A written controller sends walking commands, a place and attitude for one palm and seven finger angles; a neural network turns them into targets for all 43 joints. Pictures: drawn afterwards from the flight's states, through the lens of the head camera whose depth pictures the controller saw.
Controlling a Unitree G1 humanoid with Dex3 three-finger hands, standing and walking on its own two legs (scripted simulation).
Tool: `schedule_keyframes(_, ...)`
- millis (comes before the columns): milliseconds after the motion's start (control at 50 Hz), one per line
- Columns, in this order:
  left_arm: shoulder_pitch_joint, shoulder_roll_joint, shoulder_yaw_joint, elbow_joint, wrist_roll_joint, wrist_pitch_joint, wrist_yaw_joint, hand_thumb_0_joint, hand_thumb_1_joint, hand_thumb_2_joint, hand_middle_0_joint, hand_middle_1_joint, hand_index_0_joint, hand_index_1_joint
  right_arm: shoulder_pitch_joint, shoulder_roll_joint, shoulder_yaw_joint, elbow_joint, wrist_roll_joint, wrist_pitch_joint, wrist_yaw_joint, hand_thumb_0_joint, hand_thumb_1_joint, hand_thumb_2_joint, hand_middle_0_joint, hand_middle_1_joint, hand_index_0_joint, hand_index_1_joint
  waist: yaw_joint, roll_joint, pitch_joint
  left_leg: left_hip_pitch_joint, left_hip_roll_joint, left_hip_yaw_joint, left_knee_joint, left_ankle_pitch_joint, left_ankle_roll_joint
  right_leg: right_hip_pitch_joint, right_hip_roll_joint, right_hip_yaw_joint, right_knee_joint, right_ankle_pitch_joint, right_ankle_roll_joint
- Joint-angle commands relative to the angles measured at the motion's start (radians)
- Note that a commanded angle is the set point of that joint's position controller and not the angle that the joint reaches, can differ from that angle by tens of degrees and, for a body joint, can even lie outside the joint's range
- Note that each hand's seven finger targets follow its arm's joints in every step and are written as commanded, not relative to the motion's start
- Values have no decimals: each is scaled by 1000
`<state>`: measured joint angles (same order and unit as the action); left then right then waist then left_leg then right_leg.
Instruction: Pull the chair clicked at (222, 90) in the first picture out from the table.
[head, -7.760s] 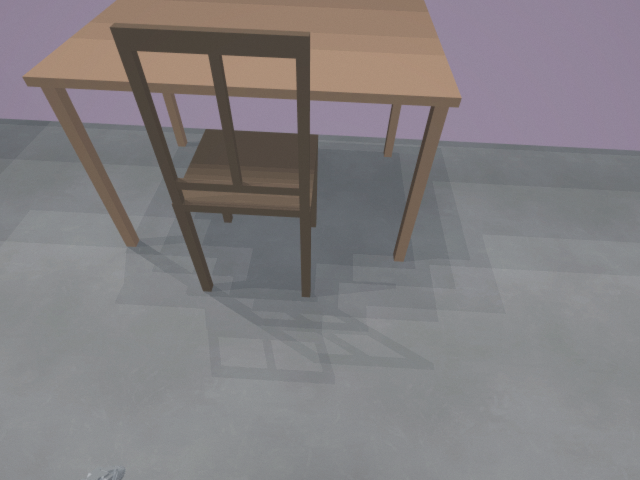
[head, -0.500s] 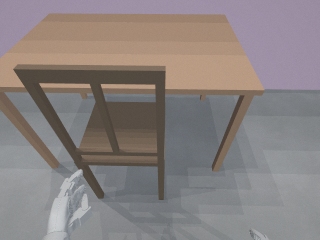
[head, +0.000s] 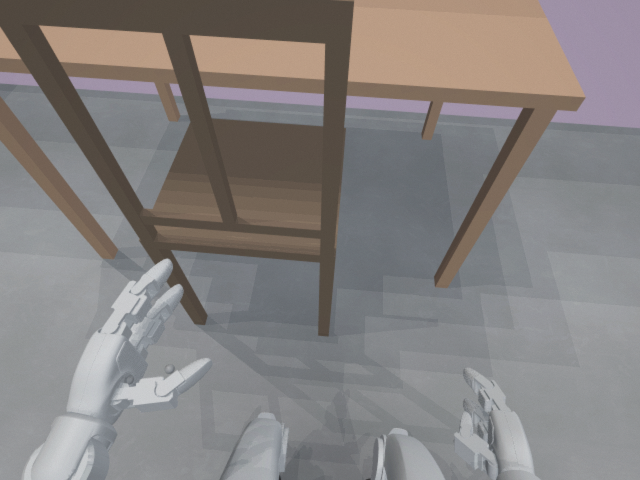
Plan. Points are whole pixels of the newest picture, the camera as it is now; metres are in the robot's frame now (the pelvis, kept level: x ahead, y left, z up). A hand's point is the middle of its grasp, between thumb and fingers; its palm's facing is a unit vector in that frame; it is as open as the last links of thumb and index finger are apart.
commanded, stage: raise the hand toward the chair's back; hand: left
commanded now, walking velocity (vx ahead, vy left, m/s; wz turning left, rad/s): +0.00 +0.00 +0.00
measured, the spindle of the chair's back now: (209, 147) +0.55 +0.22 +0.06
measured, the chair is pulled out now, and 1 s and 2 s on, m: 0.00 0.00 0.00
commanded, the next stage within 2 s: aim the fingers beside a spindle in 1.40 s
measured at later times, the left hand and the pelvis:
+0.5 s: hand (141, 345) +0.24 +0.22 +0.06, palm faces -0.01 -1.00 -0.04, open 15.8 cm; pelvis +0.02 +0.03 +0.02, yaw -1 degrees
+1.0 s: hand (139, 312) +0.27 +0.23 +0.07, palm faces -0.01 -1.00 -0.06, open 16.9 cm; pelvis +0.03 +0.02 +0.03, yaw -1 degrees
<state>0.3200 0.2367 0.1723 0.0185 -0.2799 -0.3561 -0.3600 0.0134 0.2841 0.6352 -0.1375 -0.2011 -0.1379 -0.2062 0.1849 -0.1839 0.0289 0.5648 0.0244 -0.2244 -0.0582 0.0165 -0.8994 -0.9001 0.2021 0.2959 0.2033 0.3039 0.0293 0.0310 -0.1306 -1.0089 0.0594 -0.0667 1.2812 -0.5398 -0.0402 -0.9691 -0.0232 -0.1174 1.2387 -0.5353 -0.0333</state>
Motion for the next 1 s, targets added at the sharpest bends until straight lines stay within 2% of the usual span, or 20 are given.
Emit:
schedule_keyframes(0,49,119,135,-233,-37,-3,58,0,60,540,-116,-168,-116,-168,-46,-139,-93,-187,9,-53,-17,0,-900,-900,200,300,200,300,7,-30,-285,134,-64,54,-216,203,64,294,13,140,-305,70,24)
schedule_keyframes(20,45,133,149,-210,-35,-11,74,0,37,530,-114,-164,-114,-164,-54,-138,-90,-181,5,-51,-18,0,-900,-900,200,300,200,300,9,-49,-260,123,-62,45,-218,205,62,286,19,131,-297,68,19)
schedule_keyframes(40,32,116,130,-218,-26,-28,86,0,13,520,-111,-161,-111,-161,-44,-137,-91,-180,4,-51,-15,0,-900,-900,200,300,200,300,-3,-63,-242,124,-61,46,-225,196,62,265,19,124,-298,60,22)
schedule_keyframes(80,33,95,100,-208,-12,-66,100,0,-33,500,-107,-153,-107,-153,-32,-142,-94,-164,1,-58,-12,0,-900,-900,200,300,200,300,-18,-37,-209,139,-59,43,-238,178,61,221,21,109,-293,48,20)
schedule_keyframes(120,26,103,93,-176,-3,-92,100,0,-80,480,-102,-146,-102,-146,-26,-154,-94,-164,1,-61,-12,0,-900,-900,200,300,200,300,-24,-62,-175,126,-61,40,-247,146,62,195,23,98,-294,3,16)
schedule_keyframes(160,21,92,70,-186,2,-116,93,0,-127,460,-97,-139,-97,-139,-8,-164,-95,-165,2,-69,-12,0,-900,-900,200,300,200,300,-31,-15,-189,157,-62,43,-261,127,63,171,22,89,-286,7,14)
schedule_keyframes(200,15,104,78,-181,-1,-123,90,0,-173,440,-93,-131,-93,-131,1,-172,-97,-165,3,-71,-13,0,-900,-900,200,300,200,300,-35,-34,-186,160,-63,41,-273,114,63,171,23,79,-287,6,15)
schedule_keyframes(260,0,118,77,-230,-2,-132,85,0,-243,410,-86,-120,-86,-120,8,-176,-96,-175,4,-75,-13,0,-900,-900,200,300,200,300,-25,38,-215,207,-63,36,-295,132,61,173,29,62,-266,53,7)
schedule_keyframes(320,5,130,95,-216,2,-119,98,0,-313,380,-79,-109,-79,-109,13,-180,-96,-174,2,-65,-12,0,-900,-900,200,300,200,300,-25,26,-207,220,-60,27,-303,152,59,172,39,43,-255,83,6)
schedule_keyframes(340,0,110,77,-226,2,-116,99,0,-337,370,-76,-106,-76,-106,13,-179,-94,-180,1,-62,-9,0,-900,-900,200,300,200,300,-31,27,-206,229,-61,26,-305,159,59,168,38,40,-257,94,8)
schedule_keyframes(420,7,122,86,-221,11,-94,102,0,-430,330,-67,-91,-67,-91,21,-183,-92,-182,-1,-45,-6,0,-900,-900,200,300,200,300,-31,53,-215,260,-57,18,-306,217,53,179,45,29,-245,154,3)
schedule_keyframes(480,0,107,62,-245,20,-80,99,0,-500,300,-60,-80,-60,-80,23,-184,-88,-193,-2,-38,0,0,-900,-900,200,300,200,300,-39,74,-222,292,-53,15,-313,239,49,168,43,24,-247,175,6)
schedule_keyframes(520,-20,128,84,-230,18,-67,97,0,-500,300,-60,-80,-60,-80,30,-185,-85,-192,-3,-30,-1,0,-900,-900,200,300,200,300,-40,59,-221,289,-53,11,-311,254,48,183,48,21,-246,188,4)
schedule_keyframes(600,-44,122,87,-228,10,-59,87,0,-500,300,-60,-80,-60,-80,29,-185,-79,-195,-3,-23,-1,0,-900,-900,200,300,200,300,-47,45,-221,294,-53,15,-311,253,48,187,46,22,-260,194,8)
schedule_keyframes(620,-49,141,107,-205,7,-55,82,0,-500,300,-60,-80,-60,-80,28,-185,-77,-194,-4,-19,-3,0,-900,-900,200,300,200,300,-39,46,-216,288,-54,10,-311,270,46,195,50,20,-253,204,3)
schedule_keyframes(740,-79,148,115,-219,0,-57,67,0,-500,300,-60,-80,-60,-80,33,-188,-75,-190,-3,-25,-3,0,-900,-900,200,300,200,300,-43,51,-261,316,-53,19,-307,310,48,216,45,26,-264,238,8)
schedule_keyframes(820,-87,158,133,-167,-9,-52,61,0,-500,300,-60,-80,-60,-80,29,-193,-75,-178,0,-25,-4,0,-900,-900,200,300,200,300,-45,27,-232,290,-55,23,-313,295,50,235,45,29,-278,233,9)
schedule_keyframes(860,-100,168,144,-175,-12,-58,60,0,-500,300,-60,-80,-60,-80,34,-194,-77,-175,0,-27,-4,0,-900,-900,200,300,200,300,-43,32,-249,302,-55,28,-317,314,50,249,41,33,-283,252,10)
schedule_keyframes(940,-81,156,139,-151,-18,-63,56,0,-500,300,-60,-80,-60,-80,32,-189,-79,-172,1,-29,-2,0,-900,-900,200,300,200,300,-39,49,-243,304,-59,37,-321,322,51,261,39,38,-292,264,11)
schedule_keyframes(980,-77,150,139,-148,-20,-69,58,0,-500,300,-60,-80,-60,-80,35,-192,-83,-168,1,-29,-1,0,-900,-900,200,300,200,300,-40,16,-249,303,-57,38,-319,337,51,273,38,37,-289,285,13)
